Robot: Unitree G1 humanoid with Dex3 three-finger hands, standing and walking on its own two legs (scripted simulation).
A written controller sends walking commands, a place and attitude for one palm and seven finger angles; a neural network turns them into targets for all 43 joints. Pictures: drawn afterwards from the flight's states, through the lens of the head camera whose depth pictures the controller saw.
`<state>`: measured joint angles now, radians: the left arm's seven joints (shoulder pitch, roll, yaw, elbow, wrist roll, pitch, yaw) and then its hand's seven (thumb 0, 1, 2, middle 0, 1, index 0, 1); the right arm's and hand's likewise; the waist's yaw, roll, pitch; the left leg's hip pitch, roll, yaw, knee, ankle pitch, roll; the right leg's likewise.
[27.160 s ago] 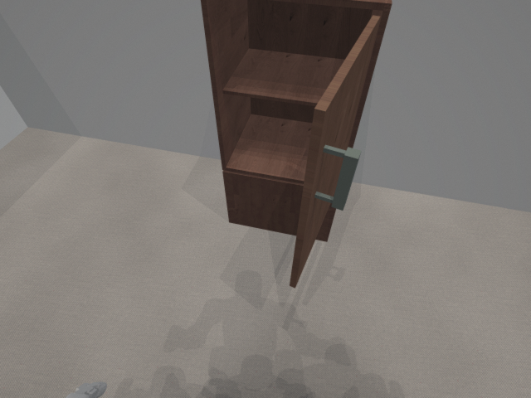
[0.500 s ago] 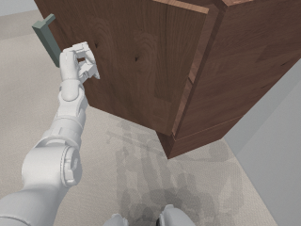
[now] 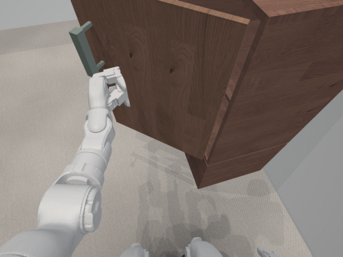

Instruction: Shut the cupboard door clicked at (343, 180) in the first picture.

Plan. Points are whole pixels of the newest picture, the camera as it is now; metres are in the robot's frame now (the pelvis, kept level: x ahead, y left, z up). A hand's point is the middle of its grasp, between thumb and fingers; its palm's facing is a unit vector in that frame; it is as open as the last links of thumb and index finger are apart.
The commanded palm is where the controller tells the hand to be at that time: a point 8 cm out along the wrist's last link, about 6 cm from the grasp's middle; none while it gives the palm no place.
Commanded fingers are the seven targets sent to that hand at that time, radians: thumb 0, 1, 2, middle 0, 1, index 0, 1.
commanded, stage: draw the hand back to the body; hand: left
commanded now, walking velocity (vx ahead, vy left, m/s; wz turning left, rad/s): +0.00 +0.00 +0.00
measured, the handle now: (90, 50) +0.65 +0.19 +0.08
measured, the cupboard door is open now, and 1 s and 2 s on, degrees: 47 47 47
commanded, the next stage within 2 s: step back with the hand held close in 1.56 s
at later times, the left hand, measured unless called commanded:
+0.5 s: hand (75, 125) +0.35 +0.16 +0.14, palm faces +0.04 -1.00 -0.02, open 3.1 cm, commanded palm +0.31 +0.21 +0.15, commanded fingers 0.00 0.90 0.90 -1.11 -1.29 -1.11 -1.29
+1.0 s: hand out of the picture +0.25 +0.25 +0.19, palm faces +0.35 -0.87 -0.34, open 4.7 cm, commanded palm +0.20 +0.30 +0.21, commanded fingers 0.00 0.90 0.90 -0.42 -0.54 -0.42 -0.54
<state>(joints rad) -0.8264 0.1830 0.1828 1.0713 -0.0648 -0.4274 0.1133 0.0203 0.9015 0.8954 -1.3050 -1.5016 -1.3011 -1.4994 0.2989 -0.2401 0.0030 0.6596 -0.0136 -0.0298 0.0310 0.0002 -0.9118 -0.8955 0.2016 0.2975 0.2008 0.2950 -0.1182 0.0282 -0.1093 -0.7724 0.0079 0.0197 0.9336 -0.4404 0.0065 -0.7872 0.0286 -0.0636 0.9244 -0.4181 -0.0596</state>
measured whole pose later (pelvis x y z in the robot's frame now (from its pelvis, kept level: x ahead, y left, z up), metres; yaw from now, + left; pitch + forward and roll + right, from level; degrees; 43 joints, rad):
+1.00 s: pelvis +0.03 +0.02 +0.06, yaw +1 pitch -3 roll +0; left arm 0.33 0.32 0.20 -0.27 -0.07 -0.02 0.09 0.02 0.90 0.89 -0.69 -0.83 -0.69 -0.83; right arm 0.19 -0.22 0.06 0.61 0.02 -0.02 -0.06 0.01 -0.91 -0.90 0.20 0.30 0.20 0.30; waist 0.05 0.08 0.00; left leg -0.10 -0.02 0.02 0.43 -0.27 0.03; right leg -0.11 0.01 -0.05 0.41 -0.25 -0.02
